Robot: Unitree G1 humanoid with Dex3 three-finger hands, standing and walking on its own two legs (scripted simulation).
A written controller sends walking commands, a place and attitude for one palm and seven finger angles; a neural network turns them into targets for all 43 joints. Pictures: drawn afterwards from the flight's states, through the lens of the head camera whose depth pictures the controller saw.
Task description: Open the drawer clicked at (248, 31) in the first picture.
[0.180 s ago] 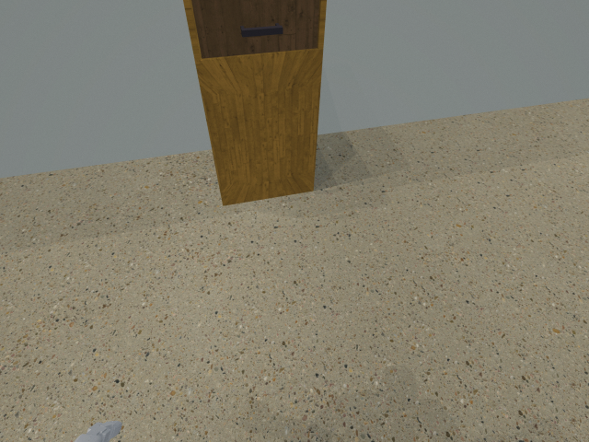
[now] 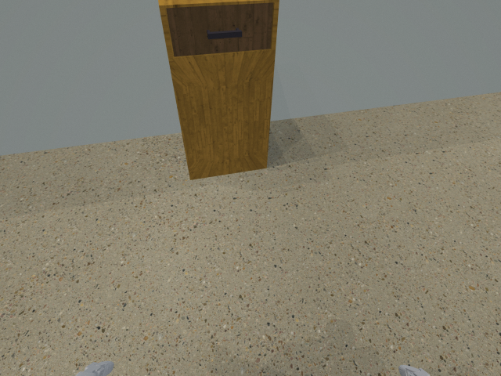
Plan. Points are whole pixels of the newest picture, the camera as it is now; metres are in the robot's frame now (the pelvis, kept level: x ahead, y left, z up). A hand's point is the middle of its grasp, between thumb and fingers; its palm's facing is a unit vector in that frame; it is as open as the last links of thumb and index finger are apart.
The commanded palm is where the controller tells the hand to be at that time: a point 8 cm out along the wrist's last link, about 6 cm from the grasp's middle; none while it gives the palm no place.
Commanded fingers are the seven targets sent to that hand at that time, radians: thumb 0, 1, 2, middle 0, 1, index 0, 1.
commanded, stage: stand and wait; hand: left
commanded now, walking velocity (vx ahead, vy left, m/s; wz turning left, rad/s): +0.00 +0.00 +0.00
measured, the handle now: (223, 32) +1.31 +0.19 +0.03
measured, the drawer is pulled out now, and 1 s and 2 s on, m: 0.00 0.00 0.00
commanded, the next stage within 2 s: look at it before walking up in 0.64 s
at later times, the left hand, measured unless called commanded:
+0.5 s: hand out of the picture +0.05 +0.24 -0.15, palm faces -0.02 -0.94 -0.34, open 7.4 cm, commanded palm none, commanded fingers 0.00 0.90 0.90 -0.20 -0.30 -0.20 -0.30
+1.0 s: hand out of the picture +0.05 +0.23 -0.15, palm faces -0.02 -0.94 -0.33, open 7.4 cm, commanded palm none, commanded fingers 0.00 0.90 0.90 -0.20 -0.30 -0.20 -0.30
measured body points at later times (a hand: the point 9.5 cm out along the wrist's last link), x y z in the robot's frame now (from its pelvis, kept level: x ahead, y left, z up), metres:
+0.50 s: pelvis -0.02 -0.01 +0.01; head -0.02 -0.01 +0.46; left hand +0.05 +0.29 -0.13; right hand +0.06 -0.31 -0.13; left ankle -0.01 +0.11 -0.74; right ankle -0.01 -0.13 -0.74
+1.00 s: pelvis -0.02 -0.01 +0.01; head -0.02 -0.01 +0.46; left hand +0.05 +0.28 -0.13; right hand +0.05 -0.31 -0.13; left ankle -0.01 +0.11 -0.74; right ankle -0.01 -0.13 -0.74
